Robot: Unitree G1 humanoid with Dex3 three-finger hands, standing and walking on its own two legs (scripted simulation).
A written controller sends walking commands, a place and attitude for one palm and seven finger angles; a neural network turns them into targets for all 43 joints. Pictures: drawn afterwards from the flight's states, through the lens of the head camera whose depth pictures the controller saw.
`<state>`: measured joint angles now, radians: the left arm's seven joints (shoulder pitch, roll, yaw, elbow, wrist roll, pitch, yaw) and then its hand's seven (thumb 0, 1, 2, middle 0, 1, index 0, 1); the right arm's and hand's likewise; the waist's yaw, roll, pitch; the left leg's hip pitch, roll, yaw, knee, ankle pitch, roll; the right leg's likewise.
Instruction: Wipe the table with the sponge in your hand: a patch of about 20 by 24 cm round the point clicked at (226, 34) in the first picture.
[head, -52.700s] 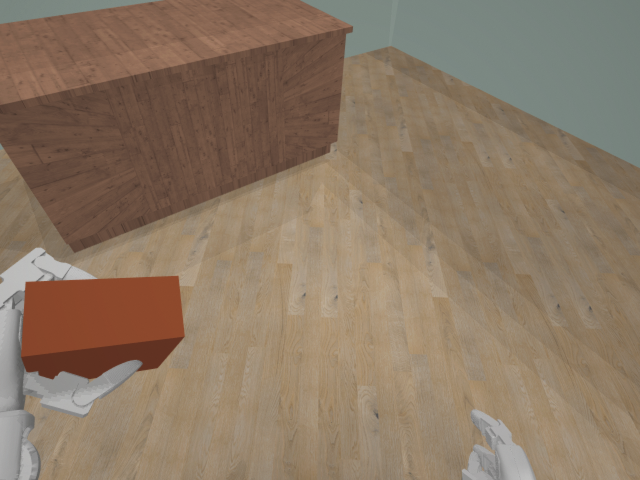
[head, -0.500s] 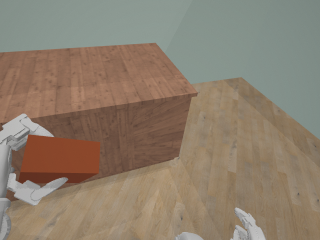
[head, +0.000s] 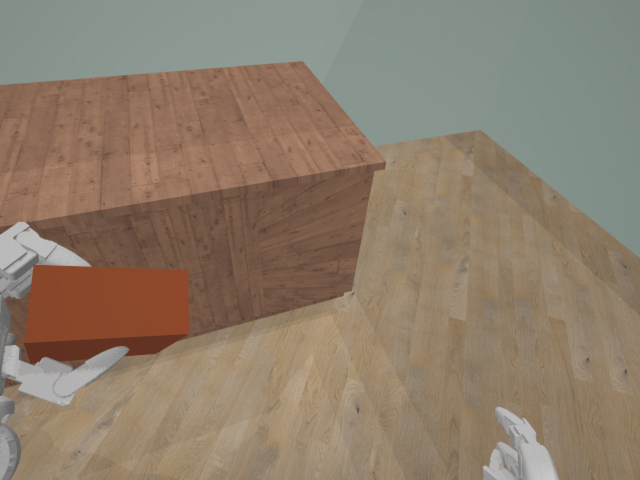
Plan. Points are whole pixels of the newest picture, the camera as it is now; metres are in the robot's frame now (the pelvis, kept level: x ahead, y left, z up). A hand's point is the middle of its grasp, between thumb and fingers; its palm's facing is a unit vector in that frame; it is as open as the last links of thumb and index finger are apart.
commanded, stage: stand and wait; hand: left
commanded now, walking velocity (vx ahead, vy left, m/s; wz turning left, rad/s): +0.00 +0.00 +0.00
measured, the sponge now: (128, 317) +0.23 +0.21 +0.16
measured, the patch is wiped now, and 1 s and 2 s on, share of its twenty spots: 1.00 1.00 1.00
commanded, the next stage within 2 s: none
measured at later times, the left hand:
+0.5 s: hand (52, 288) +0.24 +0.28 +0.18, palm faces +0.44 -0.83 -0.34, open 10.1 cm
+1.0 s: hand (62, 298) +0.24 +0.27 +0.17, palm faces +0.41 -0.85 -0.33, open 10.1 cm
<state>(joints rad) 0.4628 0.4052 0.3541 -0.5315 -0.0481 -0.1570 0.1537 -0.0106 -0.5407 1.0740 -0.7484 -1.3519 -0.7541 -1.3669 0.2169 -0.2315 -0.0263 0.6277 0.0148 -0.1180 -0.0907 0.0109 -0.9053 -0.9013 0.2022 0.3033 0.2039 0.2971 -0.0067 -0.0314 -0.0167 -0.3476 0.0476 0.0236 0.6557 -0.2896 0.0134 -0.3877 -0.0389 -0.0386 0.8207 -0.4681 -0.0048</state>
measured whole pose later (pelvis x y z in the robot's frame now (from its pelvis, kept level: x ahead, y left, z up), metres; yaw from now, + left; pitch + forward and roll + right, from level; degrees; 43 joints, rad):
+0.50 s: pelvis +0.04 +0.02 +0.02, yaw +2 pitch -1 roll -1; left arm 0.47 0.35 0.32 -0.48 -0.04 -0.12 0.16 -0.01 -0.54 1.07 -0.74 -1.36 -0.75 -1.37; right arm 0.18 -0.18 0.03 0.64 0.01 -0.11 -0.06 0.01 -0.90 -0.90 0.21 0.30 0.21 0.30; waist 0.01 -0.01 0.00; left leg -0.26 0.01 0.00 0.54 -0.25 0.01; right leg -0.20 -0.01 -0.01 0.48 -0.25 0.02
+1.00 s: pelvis +0.04 +0.02 +0.02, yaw +1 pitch -2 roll -1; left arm 0.48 0.33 0.28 -0.43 -0.05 -0.11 0.15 -0.01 -0.54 1.07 -0.74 -1.36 -0.75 -1.37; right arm 0.19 -0.21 0.02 0.62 0.01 -0.06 -0.07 0.01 -0.90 -0.90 0.20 0.30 0.21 0.30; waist 0.01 0.01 -0.03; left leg -0.23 0.02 0.01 0.47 -0.22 0.01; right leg -0.17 0.00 0.00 0.39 -0.20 0.02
